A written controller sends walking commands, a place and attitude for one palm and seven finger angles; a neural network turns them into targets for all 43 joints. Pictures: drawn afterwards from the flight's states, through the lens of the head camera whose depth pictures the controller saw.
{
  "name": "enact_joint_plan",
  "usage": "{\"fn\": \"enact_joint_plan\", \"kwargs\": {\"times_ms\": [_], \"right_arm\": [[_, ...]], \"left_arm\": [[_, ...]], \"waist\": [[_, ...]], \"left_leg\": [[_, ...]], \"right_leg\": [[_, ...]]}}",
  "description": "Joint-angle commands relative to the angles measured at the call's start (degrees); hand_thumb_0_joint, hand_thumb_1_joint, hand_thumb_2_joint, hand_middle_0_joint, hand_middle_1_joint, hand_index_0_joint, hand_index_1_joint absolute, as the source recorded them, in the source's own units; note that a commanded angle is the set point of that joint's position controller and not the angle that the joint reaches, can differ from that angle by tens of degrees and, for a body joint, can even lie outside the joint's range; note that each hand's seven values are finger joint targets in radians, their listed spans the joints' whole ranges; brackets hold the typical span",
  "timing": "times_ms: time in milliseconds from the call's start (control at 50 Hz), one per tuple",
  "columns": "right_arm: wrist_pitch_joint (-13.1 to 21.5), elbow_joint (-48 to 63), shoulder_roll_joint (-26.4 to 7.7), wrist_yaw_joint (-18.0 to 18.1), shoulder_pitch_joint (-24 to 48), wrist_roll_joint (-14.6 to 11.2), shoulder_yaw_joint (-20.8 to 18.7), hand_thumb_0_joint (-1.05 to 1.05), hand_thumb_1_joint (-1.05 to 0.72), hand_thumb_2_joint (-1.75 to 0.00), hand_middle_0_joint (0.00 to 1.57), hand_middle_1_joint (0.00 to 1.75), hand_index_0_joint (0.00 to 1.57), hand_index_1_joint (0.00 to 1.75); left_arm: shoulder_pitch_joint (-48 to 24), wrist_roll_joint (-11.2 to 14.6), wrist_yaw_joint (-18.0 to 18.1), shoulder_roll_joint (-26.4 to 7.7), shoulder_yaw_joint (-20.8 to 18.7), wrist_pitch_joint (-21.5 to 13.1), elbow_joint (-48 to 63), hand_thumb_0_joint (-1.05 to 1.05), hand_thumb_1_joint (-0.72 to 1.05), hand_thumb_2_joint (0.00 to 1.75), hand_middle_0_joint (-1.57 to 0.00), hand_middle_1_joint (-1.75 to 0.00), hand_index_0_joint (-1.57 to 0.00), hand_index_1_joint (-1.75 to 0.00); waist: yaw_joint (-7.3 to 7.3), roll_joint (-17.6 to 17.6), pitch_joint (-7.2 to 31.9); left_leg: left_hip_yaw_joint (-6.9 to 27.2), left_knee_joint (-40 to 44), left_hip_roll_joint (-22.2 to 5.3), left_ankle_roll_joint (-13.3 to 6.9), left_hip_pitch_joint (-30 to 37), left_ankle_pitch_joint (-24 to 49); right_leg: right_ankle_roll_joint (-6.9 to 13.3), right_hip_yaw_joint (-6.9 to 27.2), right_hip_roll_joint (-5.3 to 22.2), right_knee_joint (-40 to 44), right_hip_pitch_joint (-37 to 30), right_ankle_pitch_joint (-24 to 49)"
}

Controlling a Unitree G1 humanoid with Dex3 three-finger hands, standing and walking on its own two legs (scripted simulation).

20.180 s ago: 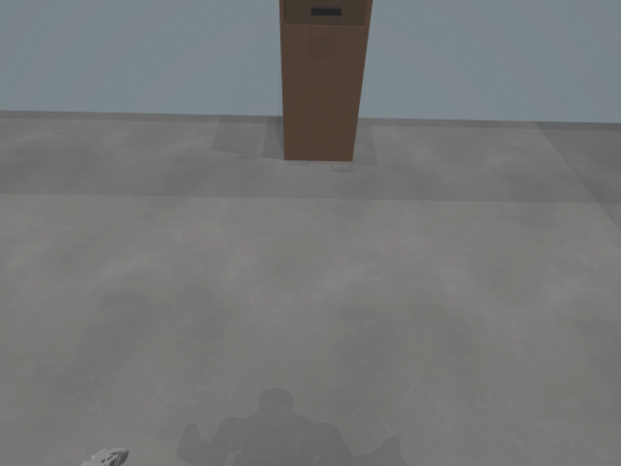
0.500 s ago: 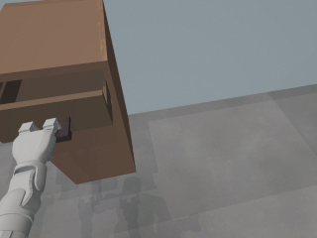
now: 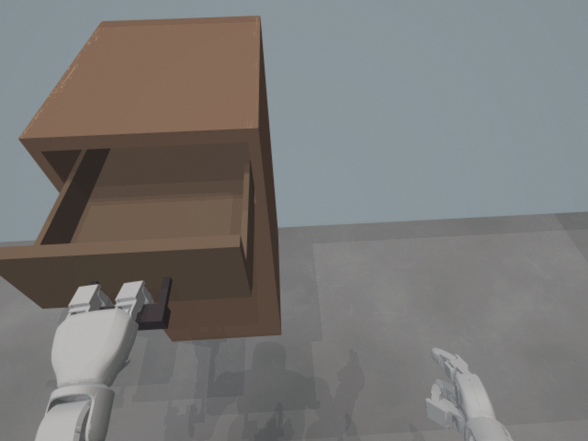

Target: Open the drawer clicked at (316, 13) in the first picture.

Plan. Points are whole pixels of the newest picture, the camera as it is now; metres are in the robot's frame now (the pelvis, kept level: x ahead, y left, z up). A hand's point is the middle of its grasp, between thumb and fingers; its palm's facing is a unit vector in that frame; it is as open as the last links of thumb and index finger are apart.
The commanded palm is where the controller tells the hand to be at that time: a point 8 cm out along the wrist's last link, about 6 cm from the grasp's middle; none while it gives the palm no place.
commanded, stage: pull the drawer open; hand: left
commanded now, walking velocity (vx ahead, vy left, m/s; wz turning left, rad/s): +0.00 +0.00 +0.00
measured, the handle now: (125, 302) +0.28 +0.27 +0.03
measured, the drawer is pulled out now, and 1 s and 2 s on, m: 0.21 0.30 0.30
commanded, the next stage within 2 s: open the thumb to release the handle in 1.06 s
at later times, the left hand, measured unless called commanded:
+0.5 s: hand (118, 355) +0.21 +0.26 +0.01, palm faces -0.03 -0.04 -1.00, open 6.0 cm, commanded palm +0.16 +0.26 +0.06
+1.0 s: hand (98, 432) +0.13 +0.25 +0.01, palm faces -0.02 -0.06 -1.00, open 6.2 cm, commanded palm +0.09 +0.25 +0.06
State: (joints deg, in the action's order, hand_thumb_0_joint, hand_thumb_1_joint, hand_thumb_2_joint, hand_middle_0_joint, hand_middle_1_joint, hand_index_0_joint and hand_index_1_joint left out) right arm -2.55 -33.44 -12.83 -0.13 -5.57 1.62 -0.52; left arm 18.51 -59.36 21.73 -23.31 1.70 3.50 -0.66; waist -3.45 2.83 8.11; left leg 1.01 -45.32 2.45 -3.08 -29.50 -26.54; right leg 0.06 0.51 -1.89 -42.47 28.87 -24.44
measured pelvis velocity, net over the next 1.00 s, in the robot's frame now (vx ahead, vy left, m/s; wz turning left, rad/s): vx -0.01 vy -0.01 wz -0.02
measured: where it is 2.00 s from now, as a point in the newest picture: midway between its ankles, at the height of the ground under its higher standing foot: outside the picture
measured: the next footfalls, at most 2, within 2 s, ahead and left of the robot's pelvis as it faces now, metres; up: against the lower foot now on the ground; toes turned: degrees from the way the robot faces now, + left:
none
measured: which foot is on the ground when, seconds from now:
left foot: down 0.00-1.00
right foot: down 0.00-1.00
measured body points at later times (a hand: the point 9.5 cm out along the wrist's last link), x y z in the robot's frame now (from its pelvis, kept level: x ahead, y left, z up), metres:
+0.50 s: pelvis -0.02 -0.03 +0.00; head +0.00 -0.05 +0.45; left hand +0.21 +0.26 +0.06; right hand +0.14 -0.28 -0.10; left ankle -0.05 +0.08 -0.71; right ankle -0.04 -0.13 -0.71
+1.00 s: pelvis -0.01 -0.01 -0.01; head +0.01 -0.03 +0.44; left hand +0.12 +0.25 +0.06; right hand +0.21 -0.22 -0.10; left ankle -0.05 +0.08 -0.71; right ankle -0.04 -0.13 -0.71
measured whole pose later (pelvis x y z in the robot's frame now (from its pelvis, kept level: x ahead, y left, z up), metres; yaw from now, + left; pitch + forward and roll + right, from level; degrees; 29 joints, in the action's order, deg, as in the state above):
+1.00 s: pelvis -0.01 -0.01 -0.01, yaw -1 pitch +11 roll -1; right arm -3.1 -32.7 -11.8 -2.2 -5.3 2.3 -0.6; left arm 39.8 -58.2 26.1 -22.7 -1.8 -0.5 11.6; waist -4.4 2.9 9.2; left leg -0.4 -50.4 1.7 -2.2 -33.0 -28.2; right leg 1.0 1.6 -2.7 -49.5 33.8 -26.5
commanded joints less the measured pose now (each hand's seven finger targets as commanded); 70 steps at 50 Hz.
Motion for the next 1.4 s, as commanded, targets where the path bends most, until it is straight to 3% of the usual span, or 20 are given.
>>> {"fn": "enact_joint_plan", "kwargs": {"times_ms": [0, 80, 160, 300, 320, 360, 380, 460, 480, 600, 720, 780, 880, 960, 1120, 1140, 1160, 1200, 1320, 1380], "right_arm": [[1.14, 5.66, -7.29, 2.00, 2.29, 0.06, -3.08, 0.00, -0.90, -0.90, 0.20, 0.30, 0.20, 0.30], [0.94, 4.91, -6.83, 2.97, 2.73, -0.05, -3.01, 0.00, -0.90, -0.90, 0.20, 0.30, 0.20, 0.30], [0.82, 4.38, -6.98, 3.99, 3.70, 0.00, -2.52, 0.00, -0.90, -0.90, 0.20, 0.30, 0.20, 0.30], [1.24, 4.06, -7.17, 4.86, 3.43, -0.43, -2.80, 0.00, -0.90, -0.90, 0.20, 0.30, 0.20, 0.30], [1.52, 4.54, -6.88, 4.82, 4.30, -0.44, -2.78, 0.00, -0.90, -0.90, 0.20, 0.30, 0.20, 0.30], [1.94, 4.99, -6.83, 4.52, 4.57, -0.56, -3.06, 0.00, -0.90, -0.90, 0.20, 0.30, 0.20, 0.30], [2.22, 5.32, -6.85, 4.32, 4.46, -0.68, -3.24, 0.00, -0.90, -0.90, 0.20, 0.30, 0.20, 0.30], [2.85, 6.25, -7.21, 3.35, 6.01, -0.82, -3.29, 0.00, -0.90, -0.90, 0.20, 0.30, 0.20, 0.30], [3.24, 6.69, -6.99, 2.92, 5.85, -0.82, -3.56, 0.00, -0.90, -0.90, 0.20, 0.30, 0.20, 0.30], [3.44, 7.40, -7.59, 0.90, 6.33, -0.42, -3.80, 0.00, -0.90, -0.90, 0.20, 0.30, 0.20, 0.30], [3.37, 8.29, -7.71, -0.63, 6.05, 0.14, -3.98, 0.00, -0.90, -0.90, 0.20, 0.30, 0.20, 0.30], [3.00, 8.44, -7.36, -0.89, 5.81, 0.25, -4.07, 0.00, -0.90, -0.90, 0.20, 0.30, 0.20, 0.30], [2.38, 9.46, -6.76, -1.32, 5.78, 0.31, -3.61, 0.00, -0.90, -0.90, 0.20, 0.30, 0.20, 0.30], [1.73, 9.88, -6.53, -1.21, 5.31, 0.51, -3.18, 0.00, -0.90, -0.90, 0.20, 0.30, 0.20, 0.30], [1.61, 10.58, -5.85, -0.97, 5.35, 0.35, -1.99, 0.00, -0.90, -0.90, 0.20, 0.30, 0.20, 0.30], [0.88, 8.75, -6.69, -0.21, 5.36, 0.59, -2.29, 0.00, -0.90, -0.90, 0.20, 0.30, 0.20, 0.30], [1.32, 9.47, -6.15, 0.30, 5.08, 1.04, -2.51, 0.00, -0.90, -0.90, 0.20, 0.30, 0.20, 0.30], [1.67, 9.35, -6.11, 0.82, 4.96, 0.54, -2.41, 0.00, -0.90, -0.90, 0.20, 0.30, 0.20, 0.30], [1.78, 8.55, -6.19, 1.65, 6.12, 0.35, -2.25, 0.00, -0.90, -0.90, 0.20, 0.30, 0.20, 0.30], [1.84, 8.09, -6.13, 2.36, 6.71, -0.06, -2.27, 0.00, -0.90, -0.90, 0.20, 0.30, 0.20, 0.30]], "left_arm": [[-11.92, -0.95, 3.28, -11.90, -10.36, 1.36, 8.08, 0.00, 0.90, 0.90, -0.40, -1.35, -0.40, -1.35], [-13.13, 0.23, 2.28, -10.56, -8.43, 1.61, 6.59, 0.00, 0.90, 0.90, -0.40, -1.35, -0.40, -1.35], [-15.60, 0.75, 1.51, -13.54, -10.84, 0.73, 4.52, 0.00, 0.90, 0.90, -0.40, -1.35, -0.40, -1.35], [-18.02, 1.38, 1.15, -13.87, -11.11, -1.87, 0.49, 0.00, 0.90, 0.90, -0.40, -1.35, -0.40, -1.35], [-15.36, 1.31, 1.28, -13.80, -11.60, -2.20, 1.13, 0.00, 0.90, 0.90, -0.40, -1.35, -0.40, -1.35], [-9.84, 1.76, 1.52, -13.61, -12.29, -2.56, 2.38, 0.00, 0.90, 0.90, -0.40, -1.35, -0.40, -1.35], [-6.60, 2.46, 1.41, -11.83, -11.06, -2.50, 2.22, 0.00, 0.90, 0.90, -0.40, -1.35, -0.40, -1.35], [2.87, 3.72, 1.63, -12.77, -13.72, -3.48, 6.26, 0.00, 0.90, 0.90, -0.40, -1.35, -0.40, -1.35], [7.31, 4.20, 1.82, -11.29, -13.27, -3.72, 8.09, 0.00, 0.90, 0.90, -0.40, -1.35, -0.40, -1.35], [17.60, 4.30, 3.84, -10.14, -14.17, -3.76, 13.59, 0.00, 0.90, 0.90, -0.40, -1.35, -0.40, -1.35], [22.76, 3.48, 6.87, -8.92, -13.86, -3.78, 18.96, 0.00, 0.90, 0.90, -0.40, -1.35, -0.40, -1.35], [26.20, 3.09, 7.88, -8.17, -13.78, -3.46, 19.28, 0.00, 0.90, 0.90, -0.40, -1.35, -0.40, -1.35], [30.00, 2.61, 8.47, -7.02, -12.65, -3.02, 22.53, 0.00, 0.90, 0.90, -0.40, -1.35, -0.40, -1.35], [26.42, 1.55, 8.63, -7.04, -12.08, -2.71, 23.84, 0.00, 0.90, 0.90, -0.40, -1.35, -0.40, -1.35], [27.38, 1.78, 7.70, -8.08, -12.59, -1.89, 24.79, 0.00, 0.90, 0.90, -0.40, -1.35, -0.40, -1.35], [11.32, 0.55, 7.80, -8.28, -10.91, -1.63, 24.10, 0.00, 0.90, 0.90, -0.40, -1.35, -0.40, -1.35], [12.54, 0.29, 8.17, -8.70, -12.60, -1.71, 23.40, 0.00, 0.83, 0.87, -0.40, -1.34, -0.40, -1.34], [15.72, 0.82, 8.20, -9.01, -13.41, -1.50, 20.38, 0.00, 0.69, 0.81, -0.38, -1.33, -0.38, -1.33], [10.66, 0.56, 7.39, -8.76, -11.06, -0.34, 19.40, 0.00, 0.27, 0.63, -0.35, -1.28, -0.35, -1.28], [11.44, 0.80, 6.52, -8.81, -10.90, 0.34, 16.25, 0.00, 0.06, 0.54, -0.34, -1.26, -0.34, -1.26]], "waist": [[0.32, 3.40, 11.20], [0.25, 1.73, 13.34], [-0.16, -1.76, 13.12], [0.25, -0.63, 9.99], [-1.11, -0.07, 11.28], [-2.07, 0.08, 12.70], [-1.81, 0.38, 11.27], [-2.95, -1.38, 10.89], [-3.36, 0.37, 10.76], [-2.52, 1.49, 7.02], [-2.23, 2.94, 8.40], [-2.18, 0.62, 7.81], [-2.75, 0.88, 8.80], [-1.99, 0.01, 8.52], [-2.96, 1.52, 9.35], [0.81, 1.43, 7.15], [-1.13, 1.28, 8.34], [-1.42, 0.75, 8.04], [-1.51, 0.62, 9.80], [-1.62, -0.48, 6.46]], "left_leg": [[1.90, 3.97, -2.51, 3.65, 12.31, 37.94], [1.28, 3.57, -1.72, 3.18, 12.55, 37.06], [0.59, 4.27, -0.93, 2.33, 9.88, 32.35], [0.09, 5.46, -0.09, 1.64, 6.16, 23.75], [-0.35, 5.75, 0.04, 1.63, 6.47, 23.21], [-0.57, 5.88, 0.13, 1.59, 6.53, 23.83], [-0.72, 6.05, 0.13, 1.54, 6.09, 23.61], [-0.83, 6.53, 0.08, 1.64, 4.06, 22.84], [-0.99, 6.53, -0.01, 1.64, 4.26, 23.62], [-0.66, 5.62, -0.93, 1.74, 4.08, 24.45], [-0.02, 3.50, -1.66, 1.94, 5.67, 26.11], [0.27, 2.21, -1.79, 1.96, 5.05, 27.09], [0.70, 0.86, -2.15, 2.29, 6.18, 30.21], [1.54, -0.02, -2.27, 2.79, 6.78, 31.05], [1.74, 0.05, -2.45, 3.10, 7.27, 33.54], [2.12, -0.32, -2.18, 3.29, 6.44, 30.06], [1.95, 0.19, -2.09, 2.85, 6.82, 28.02], [1.66, 0.82, -1.86, 2.62, 5.86, 26.08], [1.21, 2.04, -1.12, 2.48, 6.59, 22.59], [0.62, 3.34, -0.71, 1.97, 4.51, 18.90]], "right_leg": [[2.88, -2.51, -1.30, 1.77, -2.16, 24.12], [2.55, -1.97, -1.00, 1.94, -4.40, 26.90], [2.29, -0.83, -0.64, 2.55, -6.77, 28.70], [2.50, -0.13, -0.48, 3.78, -6.78, 23.86], [2.38, 0.40, -0.30, 3.89, -7.34, 23.56], [2.49, 1.03, -0.28, 3.95, -9.06, 25.14], [2.53, 0.95, -0.17, 4.15, -9.42, 25.85], [2.35, 2.24, 0.13, 4.01, -10.83, 27.52], [2.50, 1.96, 0.33, 3.80, -11.24, 28.29], [2.73, 1.01, -0.07, 3.09, -6.67, 24.86], [2.80, -0.66, -0.48, 0.50, -1.67, 20.22], [2.74, -0.83, -0.64, -0.55, -0.52, 21.07], [2.70, -0.74, -0.64, -1.90, 0.74, 21.70], [2.68, -0.42, -0.99, -2.55, 3.24, 20.41], [2.76, 0.34, -0.82, -2.75, 1.30, 22.67], [2.61, -0.35, -0.94, -2.37, 4.58, 20.81], [2.62, -0.74, -0.99, -2.17, 3.64, 19.06], [2.80, -0.84, -1.08, -1.43, 2.03, 18.69], [2.76, -0.09, -0.66, -0.34, 0.59, 16.88], [2.71, 0.01, -0.64, 1.27, -1.49, 16.84]]}}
